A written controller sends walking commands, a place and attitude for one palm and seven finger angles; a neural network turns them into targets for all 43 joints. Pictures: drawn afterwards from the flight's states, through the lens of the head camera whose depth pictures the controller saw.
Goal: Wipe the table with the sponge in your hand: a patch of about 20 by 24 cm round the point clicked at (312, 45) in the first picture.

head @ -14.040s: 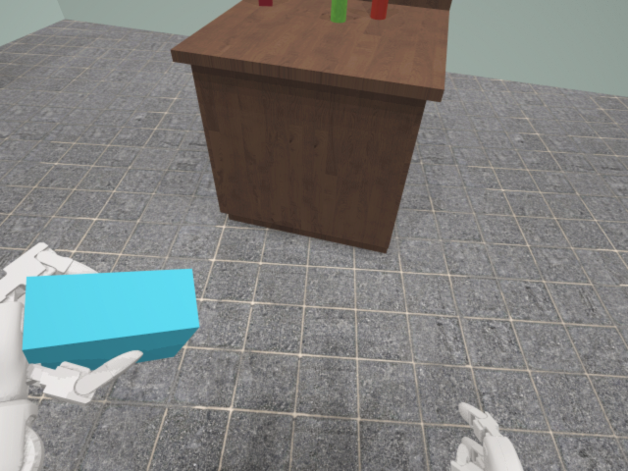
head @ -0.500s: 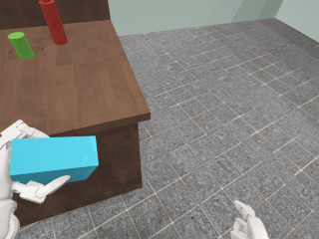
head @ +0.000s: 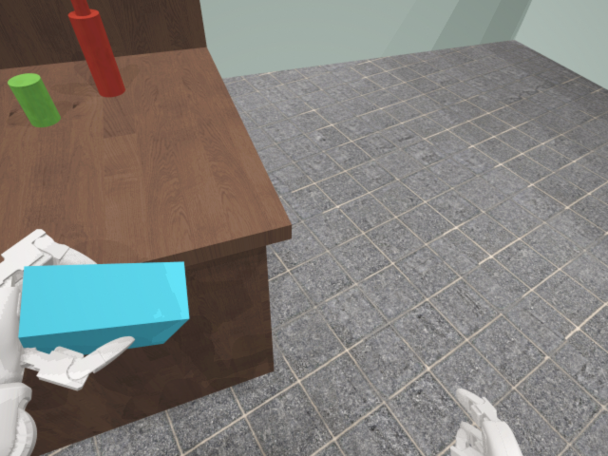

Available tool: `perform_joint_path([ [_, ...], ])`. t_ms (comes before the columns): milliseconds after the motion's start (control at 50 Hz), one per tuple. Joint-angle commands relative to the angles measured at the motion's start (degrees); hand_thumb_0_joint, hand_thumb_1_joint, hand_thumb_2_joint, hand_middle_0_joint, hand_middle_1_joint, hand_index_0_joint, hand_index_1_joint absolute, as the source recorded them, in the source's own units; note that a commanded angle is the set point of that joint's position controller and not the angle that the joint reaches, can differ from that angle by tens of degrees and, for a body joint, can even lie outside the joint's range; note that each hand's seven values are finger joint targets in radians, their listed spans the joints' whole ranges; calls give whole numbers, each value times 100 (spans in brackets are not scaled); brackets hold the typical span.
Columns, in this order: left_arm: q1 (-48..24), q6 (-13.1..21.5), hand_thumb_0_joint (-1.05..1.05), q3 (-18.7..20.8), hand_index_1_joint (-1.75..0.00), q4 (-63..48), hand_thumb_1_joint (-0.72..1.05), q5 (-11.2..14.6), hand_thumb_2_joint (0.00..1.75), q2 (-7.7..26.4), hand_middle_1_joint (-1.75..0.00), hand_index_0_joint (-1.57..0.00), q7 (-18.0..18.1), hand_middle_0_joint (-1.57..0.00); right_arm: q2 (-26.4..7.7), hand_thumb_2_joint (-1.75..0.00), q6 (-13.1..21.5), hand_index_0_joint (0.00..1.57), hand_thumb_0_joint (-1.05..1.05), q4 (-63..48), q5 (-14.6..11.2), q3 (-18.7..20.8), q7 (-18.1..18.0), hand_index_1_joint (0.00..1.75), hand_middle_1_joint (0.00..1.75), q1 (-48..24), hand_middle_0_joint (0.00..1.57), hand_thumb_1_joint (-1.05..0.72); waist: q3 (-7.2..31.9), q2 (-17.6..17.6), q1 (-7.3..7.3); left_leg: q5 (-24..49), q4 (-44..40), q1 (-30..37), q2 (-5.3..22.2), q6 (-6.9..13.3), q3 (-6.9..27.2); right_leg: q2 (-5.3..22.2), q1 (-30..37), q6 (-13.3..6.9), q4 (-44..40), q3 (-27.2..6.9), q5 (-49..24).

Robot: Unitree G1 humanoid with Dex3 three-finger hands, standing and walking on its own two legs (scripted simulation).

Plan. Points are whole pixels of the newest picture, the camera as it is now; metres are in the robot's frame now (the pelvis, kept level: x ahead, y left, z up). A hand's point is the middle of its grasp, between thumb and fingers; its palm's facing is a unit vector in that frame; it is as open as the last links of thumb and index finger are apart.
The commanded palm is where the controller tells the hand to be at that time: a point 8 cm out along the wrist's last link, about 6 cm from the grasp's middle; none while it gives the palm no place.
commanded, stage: shuffle to correct the standing spot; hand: left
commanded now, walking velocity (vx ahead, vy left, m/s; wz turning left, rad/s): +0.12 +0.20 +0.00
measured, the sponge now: (130, 310) +0.23 +0.20 +0.13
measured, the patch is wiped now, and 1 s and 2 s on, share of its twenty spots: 0.00 0.00 0.00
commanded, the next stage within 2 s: none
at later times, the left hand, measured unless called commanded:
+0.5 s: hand (39, 273) +0.25 +0.29 +0.16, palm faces +0.40 -0.82 -0.41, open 9.9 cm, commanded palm +0.20 +0.32 +0.18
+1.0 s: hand out of the picture +0.29 +0.35 +0.17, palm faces +0.34 -0.84 -0.41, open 9.9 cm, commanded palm +0.23 +0.40 +0.18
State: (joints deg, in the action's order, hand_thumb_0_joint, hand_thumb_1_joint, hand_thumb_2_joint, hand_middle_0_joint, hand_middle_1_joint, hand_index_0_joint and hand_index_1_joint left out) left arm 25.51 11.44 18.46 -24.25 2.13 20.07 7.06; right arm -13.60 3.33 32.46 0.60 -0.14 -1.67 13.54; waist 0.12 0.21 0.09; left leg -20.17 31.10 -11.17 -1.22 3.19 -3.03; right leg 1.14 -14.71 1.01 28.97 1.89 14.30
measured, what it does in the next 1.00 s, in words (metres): steps to the left: left foot, then right foot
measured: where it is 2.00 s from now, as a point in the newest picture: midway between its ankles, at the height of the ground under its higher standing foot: outside the picture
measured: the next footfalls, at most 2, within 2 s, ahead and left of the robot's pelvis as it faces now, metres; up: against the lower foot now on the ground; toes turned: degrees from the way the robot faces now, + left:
left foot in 0.38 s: +0.09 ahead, +0.18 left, +0.00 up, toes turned -1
right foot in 0.58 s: +0.07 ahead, -0.02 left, +0.00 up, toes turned -7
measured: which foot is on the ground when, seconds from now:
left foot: down 0.00-0.22, up 0.24-0.36, down 0.38-0.58, up 0.60-0.92, down 0.94-1.00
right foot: down 0.00-0.40, up 0.42-0.56, down 0.58-0.96, up 0.98-1.00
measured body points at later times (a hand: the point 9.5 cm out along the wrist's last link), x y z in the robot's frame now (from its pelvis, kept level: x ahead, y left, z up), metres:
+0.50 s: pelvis +0.02 +0.05 -0.03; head +0.05 +0.06 +0.42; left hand +0.22 +0.33 +0.18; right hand +0.19 -0.17 -0.11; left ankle +0.05 +0.18 -0.73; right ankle -0.01 -0.07 -0.69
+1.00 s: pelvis +0.06 +0.13 -0.02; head +0.09 +0.14 +0.43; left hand +0.26 +0.39 +0.20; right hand +0.21 -0.14 -0.09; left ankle +0.13 +0.26 -0.74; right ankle +0.02 -0.01 -0.72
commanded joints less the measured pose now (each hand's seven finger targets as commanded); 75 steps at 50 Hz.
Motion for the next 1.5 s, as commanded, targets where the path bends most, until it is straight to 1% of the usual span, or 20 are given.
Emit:
perform_joint_path([
  [0, -415, 453, 0, 789, -160, -1465, 10, 44, 130, 1090, -160, -120, 115, -120, -673, -90, 320, 20, 0, -941, -69, 313, -35, 30, 30, -627, 20, -90, 583, 473, -23, 1489, -560, -661, 519, -76, 582, 255, 836, -355, 635, -286, -1225],
  [160, -235, 585, 0, 903, -160, -1696, 10, 42, 130, 1097, -160, -120, 112, -120, -652, -90, 369, 20, 0, -872, -82, 354, 95, 30, 30, -503, 20, -90, 727, 470, -47, 3849, 335, -652, 722, -333, 504, 273, 983, -399, 868, 82, -1007],
  [220, -190, 710, 0, 1034, -160, -1282, 10, 109, 130, 1175, -160, -120, 150, -120, -656, -90, 353, 20, 0, -844, -121, 470, 144, 30, 30, -644, 20, -90, 715, -1670, -195, -405, 3384, -2663, -41, -457, 300, 2328, 2045, -1671, -147, -2711, -3418],
  [260, -344, 719, 0, 1088, -160, -1533, 10, 26, 130, 1184, -160, -120, 175, -120, -618, -90, 217, 20, 0, -721, -81, 376, 214, 30, 30, -649, 20, -90, 273, -994, -167, -1639, 3230, -2579, 889, -172, 1830, 2742, 936, -1455, -14, -2894, -2723],
  [340, -695, 597, 0, 839, -160, -2108, 10, 27, 130, 1065, -160, -120, 73, -120, -353, -90, 23, 20, 0, -630, -173, 269, 82, 30, 30, -629, 20, -90, 425, 742, 233, 807, -9, 453, 4, -461, 15, 535, -1110, -346, 1268, 17, 198],
  [380, -1117, 693, 0, 898, -160, -2634, 10, -59, 130, 1141, -160, -120, 107, -120, -652, -90, 303, 20, 0, -775, -142, 460, 35, 30, 30, -524, 20, -90, 476, 2625, 164, 431, -1398, 211, 1540, 438, 2381, -325, -1768, -20, 3794, 222, 2405],
  [440, -1004, 667, 0, 1068, -160, -2062, 10, -31, 130, 1291, -160, -120, 147, -120, -424, -90, 497, 20, 0, -652, -74, 356, 25, 30, 30, -574, 20, -90, 336, 1101, 25, 1431, -1053, -303, 1700, 1083, 2300, 120, -1612, -59, 4025, -235, 1891],
  [520, -661, 555, 0, 915, -160, -1763, 10, -50, 130, 1047, -160, -120, 171, -120, -449, -90, 657, 20, 0, -582, -181, 235, 120, 30, 30, -672, 20, -90, 634, 954, -131, 1671, 78, -727, 985, 351, 620, 89, 423, -98, 430, 204, 516],
  [540, -426, 503, 0, 869, -160, -1520, 10, -37, 130, 1002, -160, -120, 170, -120, -410, -90, 625, 20, 0, -564, -171, 196, 118, 30, 30, -616, 20, -90, 647, 451, -79, 1045, 772, -1094, 609, 114, 318, 400, 931, -198, -413, -238, -384],
  [580, -187, 450, 0, 1148, -160, -1186, 10, 21, 130, 1332, -160, -120, 187, -120, -427, -90, 487, 20, 0, -635, -79, 192, 150, 30, 30, -687, 20, -90, 450, -1285, -64, -705, 3300, -2747, -36, -384, 270, 2441, 1357, -972, -1275, -3300, -1304],
  [680, 686, 584, 0, 1364, -160, -659, 10, 73, 130, 1207, -160, -120, 147, -120, -389, -90, 233, 20, 0, -493, -115, 187, 129, 30, 30, -599, 20, -90, 354, -988, -24, 176, 3630, -2960, 419, -514, 573, 1669, 1337, -801, -465, -1213, -3622],
  [880, -400, 562, 0, 933, -160, -2229, 10, -19, 130, 1273, -160, -120, 308, -120, -422, -90, 634, 20, 0, -668, -71, 402, -78, 30, 30, -645, 20, -90, 802, -319, -7, 1402, -393, 186, 71, -314, -427, 1210, 350, -404, 445, -446, -2215],
  [940, -131, 625, 0, 1042, -160, -2209, 10, -7, 130, 1289, -160, -120, 322, -120, -665, -90, 623, 20, 0, -771, -144, 526, -74, 30, 30, -475, 20, -90, 1104, 1706, -14, 2845, -895, 808, 1816, 643, 1728, 129, -1014, 24, 2949, 175, 2085],
  [960, -106, 629, 0, 1037, -160, -1891, 10, -60, 130, 1251, -160, -120, 304, -120, -665, -90, 638, 20, 0, -696, -150, 569, -34, 30, 30, -414, 20, -90, 857, 1298, -23, 2297, -1125, 345, 1885, 802, 1767, 4, -1257, -33, 3603, 64, 2264],
  [1100, -43, 376, 0, 1012, -160, -1859, 10, 89, 130, 1034, -160, -120, 265, -120, -502, -90, 637, 20, 0, -629, -170, 269, 22, 30, 30, -648, 20, -90, 620, 1104, -109, 258, -597, -1279, 1129, 305, 551, 173, 491, -45, 598, 415, 784],
  [1120, -95, 317, 0, 984, -160, -1726, 10, 57, 130, 1054, -160, -120, 257, -120, -465, -90, 598, 20, 0, -651, -145, 227, 30, 30, 30, -657, 20, -90, 474, 555, -116, -290, -51, -1692, 824, 69, 324, 412, 802, -174, -312, 74, 343],
  [1160, -236, 231, 0, 1002, -160, -1389, 10, 88, 130, 1260, -160, -120, 270, -120, -417, -90, 464, 20, 0, -720, -89, 195, 68, 30, 30, -711, 20, -90, 101, -1678, -90, -787, 2687, -2703, 40, -426, 53, 2537, 553, -1060, -1598, -3272, -45],
  [1260, -451, 358, 0, 930, -160, -908, 10, 36, 130, 1088, -160, -120, 248, -120, -402, -90, 356, 20, 0, -391, -83, 133, 23, 30, 30, -681, 20, -90, 167, -997, 25, 113, 3142, -2508, 579, -476, 544, 1943, 599, -893, -709, -1089, -2200],
  [1400, -709, 377, 0, 760, -160, -1966, 10, -39, 130, 1101, -160, -120, 329, -120, -344, -90, 553, 20, 0, -556, -54, 279, -121, 30, 30, -721, 20, -90, 609, -407, -63, 953, -325, -87, 3, -341, -562, 1271, 347, -468, -11, -275, -1235],
  [1480, -391, 483, 0, 901, -160, -2392, 10, -98, 130, 1254, -160, -120, 325, -120, -647, -90, 607, 20, 0, -726, -147, 497, -85, 30, 30, -535, 20, -90, 763, 1302, -22, 2612, -1071, 552, 1745, 706, 1842, 23, -1329, -27, 3008, 188, 2046],
])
